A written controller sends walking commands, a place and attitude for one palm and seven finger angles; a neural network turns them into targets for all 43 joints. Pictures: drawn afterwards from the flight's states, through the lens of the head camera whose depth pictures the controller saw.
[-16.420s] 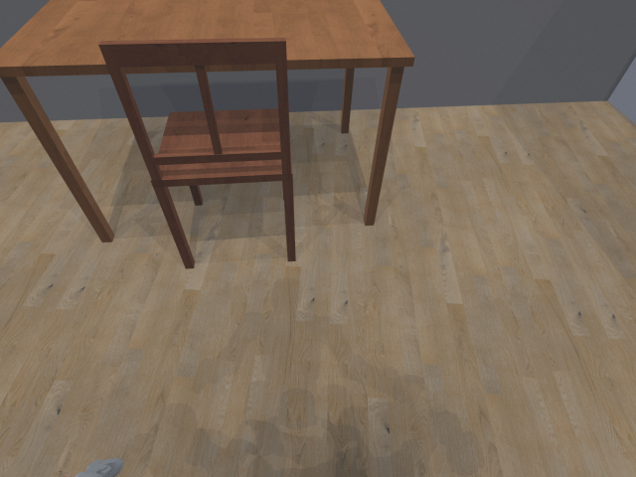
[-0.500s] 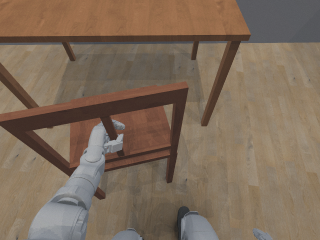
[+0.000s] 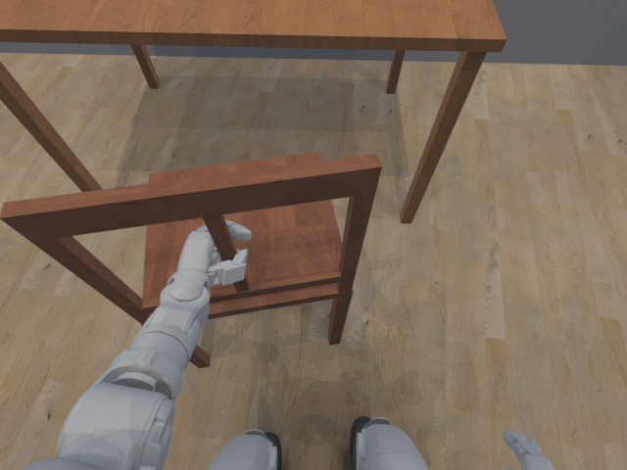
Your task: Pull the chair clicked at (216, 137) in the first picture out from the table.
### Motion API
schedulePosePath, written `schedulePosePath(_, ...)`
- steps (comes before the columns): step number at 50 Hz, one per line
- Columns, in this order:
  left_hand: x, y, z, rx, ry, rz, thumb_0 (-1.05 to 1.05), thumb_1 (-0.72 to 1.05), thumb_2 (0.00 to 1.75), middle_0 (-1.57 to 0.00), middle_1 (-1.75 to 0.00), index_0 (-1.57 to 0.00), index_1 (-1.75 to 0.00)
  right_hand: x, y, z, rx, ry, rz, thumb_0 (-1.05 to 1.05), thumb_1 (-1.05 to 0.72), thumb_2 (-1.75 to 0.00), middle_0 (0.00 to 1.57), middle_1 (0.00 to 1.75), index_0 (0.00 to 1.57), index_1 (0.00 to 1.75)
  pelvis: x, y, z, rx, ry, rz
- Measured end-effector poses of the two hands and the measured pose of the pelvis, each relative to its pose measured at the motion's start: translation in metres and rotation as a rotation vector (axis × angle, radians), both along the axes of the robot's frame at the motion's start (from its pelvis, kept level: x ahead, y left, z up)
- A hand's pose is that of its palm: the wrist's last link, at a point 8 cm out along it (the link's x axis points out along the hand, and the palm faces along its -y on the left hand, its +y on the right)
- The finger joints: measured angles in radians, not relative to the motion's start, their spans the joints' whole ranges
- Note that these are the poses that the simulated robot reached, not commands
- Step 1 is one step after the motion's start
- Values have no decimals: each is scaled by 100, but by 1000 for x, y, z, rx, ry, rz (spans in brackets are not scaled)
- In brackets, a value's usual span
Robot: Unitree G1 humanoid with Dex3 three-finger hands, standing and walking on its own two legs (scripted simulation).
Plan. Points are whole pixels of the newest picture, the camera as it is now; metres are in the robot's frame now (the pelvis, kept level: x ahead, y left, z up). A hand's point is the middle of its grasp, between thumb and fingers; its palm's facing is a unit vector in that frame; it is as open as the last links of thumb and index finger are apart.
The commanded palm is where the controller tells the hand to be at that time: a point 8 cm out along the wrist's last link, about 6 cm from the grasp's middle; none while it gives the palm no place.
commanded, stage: step backward, pulling the chair out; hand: left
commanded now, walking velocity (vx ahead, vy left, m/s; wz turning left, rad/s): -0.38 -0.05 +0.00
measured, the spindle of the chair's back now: (229, 256) +0.41 +0.14 -0.08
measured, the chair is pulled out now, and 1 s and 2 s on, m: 0.33 0.42 0.61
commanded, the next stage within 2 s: stop walking, hand still on the chair in 1.64 s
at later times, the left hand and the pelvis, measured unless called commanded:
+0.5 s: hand (224, 305) +0.32 +0.13 -0.06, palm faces -0.03 -0.97 -0.23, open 5.5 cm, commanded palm +0.34 +0.18 -0.05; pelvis -0.05 +0.00 -0.01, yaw -3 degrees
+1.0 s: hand (221, 327) +0.29 +0.13 -0.06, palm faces +0.01 -0.97 -0.22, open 5.6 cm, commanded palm +0.30 +0.18 -0.05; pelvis -0.09 -0.01 +0.00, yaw -2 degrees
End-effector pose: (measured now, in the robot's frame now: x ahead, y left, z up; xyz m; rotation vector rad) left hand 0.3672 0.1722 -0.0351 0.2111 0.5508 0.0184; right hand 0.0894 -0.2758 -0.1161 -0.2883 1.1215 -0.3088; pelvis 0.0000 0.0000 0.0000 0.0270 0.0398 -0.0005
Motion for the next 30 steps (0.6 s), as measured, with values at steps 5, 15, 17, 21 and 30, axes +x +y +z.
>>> schedulePosePath(5,-15,2,0,17,-21,9,2,65,76,-24,-118,-49,-145,-17,9,-10,49,-8,-18,1,-91,-90,20,30,20,30,-13,-7,-5,-11,-8,-13)
schedulePosePath(15,-43,6,0,18,-18,-2,3,65,76,-24,-118,-49,-145,-66,18,-8,44,18,-42,1,-90,-90,20,30,21,30,-34,8,-2,-13,-14,-15)
schedulePosePath(17,-47,8,0,22,-24,-19,2,65,76,-24,-119,-49,-145,-73,20,-7,33,20,-46,1,-90,-90,20,30,21,30,-36,12,-3,-27,-17,-31)
schedulePosePath(21,-55,11,0,19,-24,-21,3,65,76,-24,-120,-50,-145,-79,25,-8,39,12,-45,1,-90,-90,20,30,20,30,-41,11,-4,-41,-36,-39)
schedulePosePath(30,-70,11,0,31,-30,31,3,63,78,-27,-119,-49,-145,-77,21,-17,90,-41,-28,1,-90,-90,20,30,21,30,-56,-6,-8,-24,-43,-37)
